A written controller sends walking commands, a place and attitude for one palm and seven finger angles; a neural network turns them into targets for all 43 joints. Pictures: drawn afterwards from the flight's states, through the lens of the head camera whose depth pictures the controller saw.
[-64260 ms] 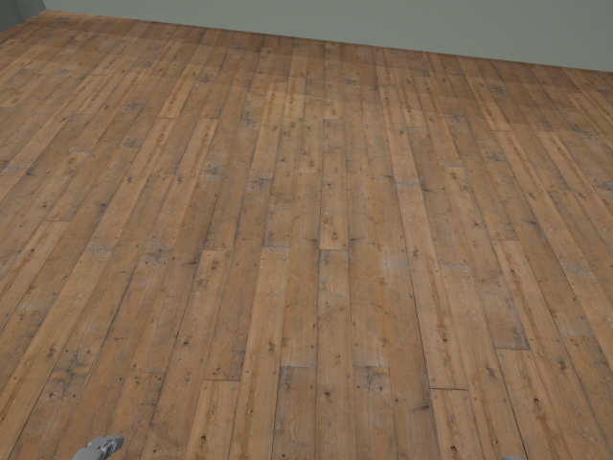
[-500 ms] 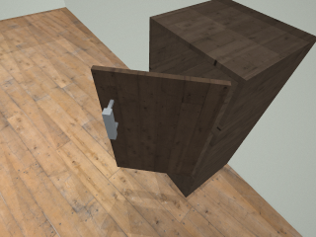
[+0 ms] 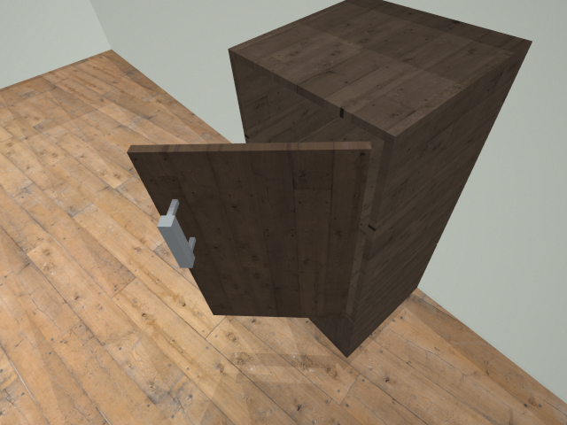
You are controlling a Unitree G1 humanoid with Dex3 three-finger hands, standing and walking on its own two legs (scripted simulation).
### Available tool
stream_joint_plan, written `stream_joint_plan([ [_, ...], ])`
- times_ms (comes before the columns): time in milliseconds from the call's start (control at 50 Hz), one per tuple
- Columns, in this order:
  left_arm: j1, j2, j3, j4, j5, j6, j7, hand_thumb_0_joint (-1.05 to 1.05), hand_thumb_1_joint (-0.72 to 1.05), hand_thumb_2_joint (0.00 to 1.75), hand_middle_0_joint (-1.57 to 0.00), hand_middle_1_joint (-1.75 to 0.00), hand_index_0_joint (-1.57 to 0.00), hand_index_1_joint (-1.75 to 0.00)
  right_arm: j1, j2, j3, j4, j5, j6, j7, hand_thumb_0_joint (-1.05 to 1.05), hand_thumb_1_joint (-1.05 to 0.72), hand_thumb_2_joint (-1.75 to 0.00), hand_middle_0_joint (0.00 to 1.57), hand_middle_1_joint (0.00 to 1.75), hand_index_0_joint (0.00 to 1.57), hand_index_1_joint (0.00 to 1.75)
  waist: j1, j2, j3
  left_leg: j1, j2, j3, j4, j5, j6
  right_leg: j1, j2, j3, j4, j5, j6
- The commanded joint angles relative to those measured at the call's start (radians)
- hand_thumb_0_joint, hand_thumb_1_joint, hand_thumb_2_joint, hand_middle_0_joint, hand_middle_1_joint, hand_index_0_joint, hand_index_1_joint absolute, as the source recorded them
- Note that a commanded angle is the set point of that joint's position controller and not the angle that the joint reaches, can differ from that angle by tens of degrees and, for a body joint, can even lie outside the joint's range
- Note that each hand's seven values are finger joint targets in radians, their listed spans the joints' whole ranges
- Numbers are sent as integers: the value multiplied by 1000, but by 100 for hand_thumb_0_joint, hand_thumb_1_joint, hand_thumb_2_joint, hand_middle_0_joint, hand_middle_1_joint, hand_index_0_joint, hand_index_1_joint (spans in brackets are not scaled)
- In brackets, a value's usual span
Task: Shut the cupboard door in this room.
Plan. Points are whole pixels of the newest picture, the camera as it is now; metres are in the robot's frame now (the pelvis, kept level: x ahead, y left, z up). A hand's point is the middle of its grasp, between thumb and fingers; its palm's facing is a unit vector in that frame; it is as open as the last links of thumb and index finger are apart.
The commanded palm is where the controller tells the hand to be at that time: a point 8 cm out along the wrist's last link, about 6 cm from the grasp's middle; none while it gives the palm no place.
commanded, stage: look again from close up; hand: left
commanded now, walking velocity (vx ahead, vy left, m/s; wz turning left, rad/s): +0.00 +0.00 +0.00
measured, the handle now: (180, 234) +0.43 +0.22 -0.02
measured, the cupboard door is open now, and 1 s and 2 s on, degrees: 46 46 46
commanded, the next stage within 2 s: raise the hand and make a fist in 0.38 s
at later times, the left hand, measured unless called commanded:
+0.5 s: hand out of the picture +0.03 +0.17 -0.17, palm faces +0.01 -0.97 -0.24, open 7.3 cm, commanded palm +0.09 +0.22 -0.07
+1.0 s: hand out of the picture +0.10 +0.18 -0.07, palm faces +0.02 -1.00 -0.02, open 5.7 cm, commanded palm +0.10 +0.23 -0.05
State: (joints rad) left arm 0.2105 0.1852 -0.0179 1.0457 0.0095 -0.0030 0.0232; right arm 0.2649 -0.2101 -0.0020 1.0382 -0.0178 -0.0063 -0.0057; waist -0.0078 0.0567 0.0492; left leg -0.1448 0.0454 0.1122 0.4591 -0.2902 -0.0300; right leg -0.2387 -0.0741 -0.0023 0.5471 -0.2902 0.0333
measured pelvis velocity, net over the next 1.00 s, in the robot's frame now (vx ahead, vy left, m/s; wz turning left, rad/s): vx -0.08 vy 0.00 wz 0.09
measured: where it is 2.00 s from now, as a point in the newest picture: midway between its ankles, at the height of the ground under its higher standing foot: outside the picture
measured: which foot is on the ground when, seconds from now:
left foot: down 0.00-1.00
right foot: down 0.00-1.00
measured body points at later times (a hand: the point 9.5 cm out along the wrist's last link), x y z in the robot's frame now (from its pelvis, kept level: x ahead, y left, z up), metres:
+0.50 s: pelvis +0.01 -0.02 +0.00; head +0.03 -0.03 +0.45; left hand +0.03 +0.22 -0.15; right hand +0.01 -0.24 -0.17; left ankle -0.03 +0.13 -0.74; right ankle +0.00 -0.14 -0.74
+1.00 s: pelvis -0.08 +0.00 -0.12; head -0.02 +0.02 +0.33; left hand +0.10 +0.23 -0.06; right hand +0.19 -0.20 -0.14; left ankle -0.03 +0.14 -0.74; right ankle +0.00 -0.14 -0.74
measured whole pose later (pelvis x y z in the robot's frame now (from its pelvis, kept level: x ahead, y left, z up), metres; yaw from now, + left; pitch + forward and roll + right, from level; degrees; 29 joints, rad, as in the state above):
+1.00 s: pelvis -0.08 +0.00 -0.12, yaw +5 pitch +11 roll -2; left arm 0.42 0.22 0.07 -0.05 -0.24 -0.44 -0.30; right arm 0.15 -0.25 -0.02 0.44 0.02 -0.29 -0.05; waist 0.05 -0.01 -0.09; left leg -0.98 0.06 -0.03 1.32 -0.54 -0.03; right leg -0.96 -0.09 -0.07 1.29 -0.52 0.02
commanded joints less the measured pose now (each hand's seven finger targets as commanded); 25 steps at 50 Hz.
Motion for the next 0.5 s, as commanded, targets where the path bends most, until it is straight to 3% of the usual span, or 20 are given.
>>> stream_joint_plan([
  [0,23,157,36,-28,2,-18,10,0,90,90,-20,-30,-20,-30,43,-72,-11,-26,0,-15,-10,0,-90,-90,20,30,20,30,7,-103,-14,-16,56,-58,-86,140,33,10,-48,52,-108,223,-60],
  [240,23,135,41,3,2,-19,10,0,90,90,-20,-30,-20,-30,62,-48,-9,28,1,-16,-18,0,-90,-90,20,30,20,30,8,-63,-11,-3,64,-50,-92,171,24,33,-44,41,-127,262,-65],
  [300,30,132,40,9,2,-20,10,0,90,90,-20,-30,-20,-30,65,-43,-11,33,1,-14,-18,0,-90,-90,20,30,20,30,6,-86,-19,8,64,-49,-89,162,24,31,-44,46,-138,255,-67],
  [440,34,125,42,19,4,-22,10,0,90,90,-20,-30,-20,-30,63,-41,-13,44,3,-16,-21,0,-90,-90,20,30,20,30,5,-74,-11,14,69,-47,-95,183,22,38,-39,40,-140,288,-65],
  [460,168,139,50,68,5,-37,49,0,90,90,-20,-30,-20,-30,-35,-96,-35,-23,15,-21,-12,0,-90,-90,20,30,20,30,47,-190,-74,-89,87,-20,159,162,-1,116,-115,111,-123,758,-34],
  [480,-724,769,465,-1503,-140,-364,22,0,90,90,-20,-30,-20,-30,65,-254,-63,-248,2,-231,-157,0,-90,-90,20,30,20,30,-59,-142,-428,287,45,44,262,320,46,146,-33,86,-31,637,-43],
])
